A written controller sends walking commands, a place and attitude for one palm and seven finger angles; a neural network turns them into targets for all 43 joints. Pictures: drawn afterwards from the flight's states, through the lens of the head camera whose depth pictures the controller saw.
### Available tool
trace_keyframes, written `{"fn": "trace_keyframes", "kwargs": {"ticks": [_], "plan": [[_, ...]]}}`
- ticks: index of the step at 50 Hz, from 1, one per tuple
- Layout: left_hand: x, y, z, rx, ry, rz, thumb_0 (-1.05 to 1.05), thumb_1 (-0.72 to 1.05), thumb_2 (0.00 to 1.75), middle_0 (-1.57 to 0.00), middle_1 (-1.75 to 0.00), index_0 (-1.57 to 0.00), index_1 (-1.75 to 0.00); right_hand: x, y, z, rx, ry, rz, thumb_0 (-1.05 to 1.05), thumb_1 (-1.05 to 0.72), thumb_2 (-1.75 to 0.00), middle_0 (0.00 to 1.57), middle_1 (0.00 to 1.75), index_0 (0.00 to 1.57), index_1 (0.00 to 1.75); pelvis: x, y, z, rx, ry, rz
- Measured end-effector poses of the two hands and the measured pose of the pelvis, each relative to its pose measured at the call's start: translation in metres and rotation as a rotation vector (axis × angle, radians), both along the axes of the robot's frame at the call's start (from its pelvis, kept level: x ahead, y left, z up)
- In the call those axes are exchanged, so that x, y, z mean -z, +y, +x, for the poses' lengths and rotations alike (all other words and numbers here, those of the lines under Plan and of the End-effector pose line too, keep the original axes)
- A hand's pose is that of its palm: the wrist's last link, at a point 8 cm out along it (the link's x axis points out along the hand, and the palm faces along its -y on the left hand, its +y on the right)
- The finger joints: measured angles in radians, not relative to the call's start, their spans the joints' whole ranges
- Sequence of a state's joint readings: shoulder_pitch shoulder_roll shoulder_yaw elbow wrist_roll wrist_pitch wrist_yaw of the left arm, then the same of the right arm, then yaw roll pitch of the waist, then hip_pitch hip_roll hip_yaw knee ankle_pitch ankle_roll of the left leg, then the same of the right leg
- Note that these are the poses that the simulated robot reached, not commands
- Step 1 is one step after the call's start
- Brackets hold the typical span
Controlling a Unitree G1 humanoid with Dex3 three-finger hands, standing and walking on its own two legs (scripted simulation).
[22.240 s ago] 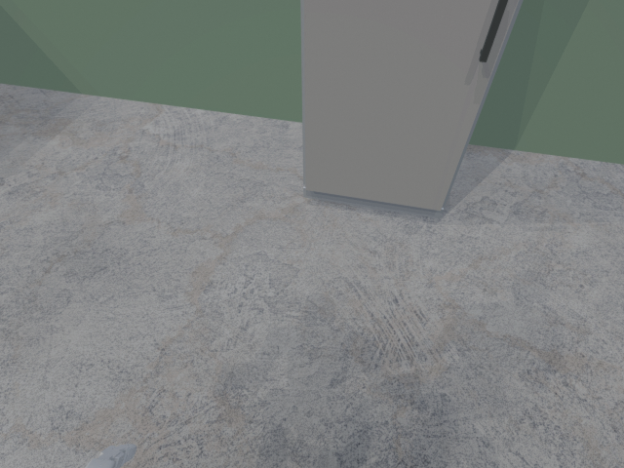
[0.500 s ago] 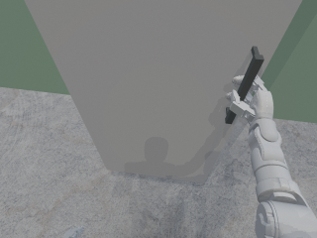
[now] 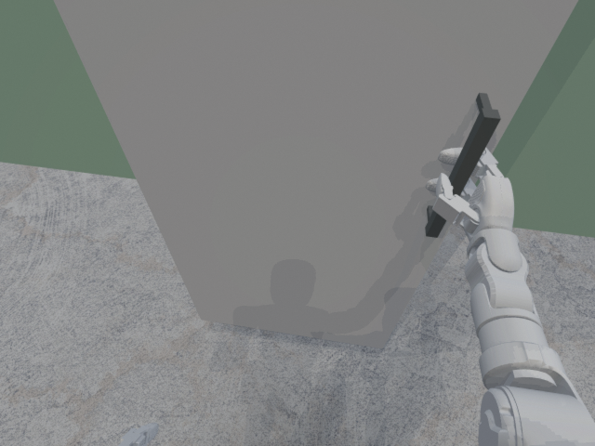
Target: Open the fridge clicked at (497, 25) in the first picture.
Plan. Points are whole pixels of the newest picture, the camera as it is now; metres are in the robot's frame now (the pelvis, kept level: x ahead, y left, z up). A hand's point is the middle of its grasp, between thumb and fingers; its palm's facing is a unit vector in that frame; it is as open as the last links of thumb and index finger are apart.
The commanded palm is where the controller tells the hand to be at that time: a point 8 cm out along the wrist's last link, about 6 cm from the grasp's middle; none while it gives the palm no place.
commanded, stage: grip the handle and tug to test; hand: right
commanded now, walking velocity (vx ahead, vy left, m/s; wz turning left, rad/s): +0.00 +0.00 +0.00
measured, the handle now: (454, 174) +0.49 -0.16 +0.12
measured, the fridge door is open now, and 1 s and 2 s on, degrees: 0 17 43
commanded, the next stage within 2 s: pull the door a little, standing still in 0.18 s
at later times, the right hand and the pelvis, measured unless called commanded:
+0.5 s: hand (441, 210) +0.41 -0.13 +0.12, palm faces +0.05 +1.00 +0.01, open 5.7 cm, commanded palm +0.36 -0.18 +0.12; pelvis +0.03 +0.00 +0.01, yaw +0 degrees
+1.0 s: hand (425, 300) +0.28 -0.10 +0.12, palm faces -0.03 +0.99 -0.12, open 5.8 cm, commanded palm +0.25 -0.15 +0.12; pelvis +0.00 +0.00 +0.02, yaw -1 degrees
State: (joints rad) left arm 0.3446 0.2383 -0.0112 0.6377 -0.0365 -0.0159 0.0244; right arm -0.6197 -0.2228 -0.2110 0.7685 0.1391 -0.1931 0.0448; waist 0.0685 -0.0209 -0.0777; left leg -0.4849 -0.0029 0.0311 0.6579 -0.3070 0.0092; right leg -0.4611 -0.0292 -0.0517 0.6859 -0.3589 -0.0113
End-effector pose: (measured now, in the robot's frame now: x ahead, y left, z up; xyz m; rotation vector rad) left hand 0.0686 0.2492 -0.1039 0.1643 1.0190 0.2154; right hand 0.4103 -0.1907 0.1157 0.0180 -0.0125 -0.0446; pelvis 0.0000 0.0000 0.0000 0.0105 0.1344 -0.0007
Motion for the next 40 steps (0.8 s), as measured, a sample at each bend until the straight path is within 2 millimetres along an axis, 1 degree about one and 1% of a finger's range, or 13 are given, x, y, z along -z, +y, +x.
{"fn": "trace_keyframes", "kwargs": {"ticks": [5, 9, 15, 22, 25, 30, 33, 36, 40], "plan": [[-0.002, 0.001, 0.008, -0.009, -0.02, -0.004, 0.01, 0.9, 0.9, -0.2, -0.3, -0.2, -0.3, 0.0, 0.001, -0.002, 0.004, -0.003, -0.001, 0.01, -0.77, -0.81, 0.34, 1.4, 0.35, 1.37, -0.001, 0.0, 0.006, -0.008, -0.001, 0.0], [-0.004, 0.001, 0.018, -0.013, -0.042, -0.014, 0.01, 0.9, 0.9, -0.2, -0.3, -0.2, -0.3, 0.0, 0.002, -0.006, 0.005, -0.007, -0.001, 0.01, -0.78, -0.8, 0.31, 1.4, 0.32, 1.35, -0.002, -0.001, 0.014, -0.018, -0.001, -0.001], [-0.008, -0.002, 0.041, 0.009, -0.064, -0.021, 0.01, 0.9, 0.9, -0.2, -0.3, -0.2, -0.3, 0.0, 0.003, -0.015, -0.001, -0.009, -0.001, 0.01, -0.78, -0.8, 0.3, 1.38, 0.31, 1.34, -0.004, -0.001, 0.024, -0.01, -0.011, 0.001], [-0.011, -0.007, 0.069, 0.054, -0.09, -0.014, 0.01, 0.9, 0.9, -0.2, -0.3, -0.2, -0.3, -0.001, 0.003, -0.018, 0.004, 0.007, -0.008, 0.01, -0.76, -0.82, 0.32, 1.37, 0.33, 1.35, -0.005, 0.0, 0.027, 0.008, -0.017, 0.002], [-0.014, -0.009, 0.078, 0.063, -0.117, -0.022, 0.01, 0.9, 0.9, -0.2, -0.3, -0.2, -0.3, -0.001, 0.004, -0.022, 0.003, 0.011, -0.009, 0.01, -0.76, -0.82, 0.32, 1.36, 0.33, 1.35, -0.006, 0.001, 0.028, 0.007, -0.019, 0.001], [-0.02, -0.014, 0.09, 0.075, -0.16, -0.038, 0.01, 0.9, 0.9, -0.2, -0.3, -0.2, -0.3, -0.001, 0.006, -0.042, -0.015, 0.007, -0.007, 0.01, -0.76, -0.8, 0.32, 1.36, 0.32, 1.35, -0.007, 0.001, 0.031, 0.002, -0.036, -0.002], [-0.024, -0.017, 0.097, 0.082, -0.189, -0.048, 0.02, 0.9, 0.9, -0.2, -0.3, -0.2, -0.3, -0.001, 0.009, -0.061, -0.029, 0.003, -0.004, 0.01, -0.75, -0.79, 0.32, 1.37, 0.32, 1.35, -0.008, 0.001, 0.032, -0.001, -0.051, -0.003], [-0.029, -0.02, 0.105, 0.095, -0.223, -0.054, 0.02, 0.9, 0.9, -0.2, -0.3, -0.2, -0.3, -0.001, 0.014, -0.085, -0.044, 0.001, 0.001, 0.01, -0.75, -0.78, 0.32, 1.37, 0.32, 1.35, -0.009, 0.001, 0.032, 0.001, -0.07, -0.003], [-0.034, -0.024, 0.114, 0.112, -0.236, -0.014, 0.02, 0.9, 0.9, -0.2, -0.3, -0.2, -0.3, -0.005, 0.02, -0.108, -0.074, -0.027, -0.109, 0.02, -0.71, -0.79, 0.36, 1.38, 0.34, 1.36, -0.011, 0.0, 0.026, 0.021, -0.102, 0.003]]}}
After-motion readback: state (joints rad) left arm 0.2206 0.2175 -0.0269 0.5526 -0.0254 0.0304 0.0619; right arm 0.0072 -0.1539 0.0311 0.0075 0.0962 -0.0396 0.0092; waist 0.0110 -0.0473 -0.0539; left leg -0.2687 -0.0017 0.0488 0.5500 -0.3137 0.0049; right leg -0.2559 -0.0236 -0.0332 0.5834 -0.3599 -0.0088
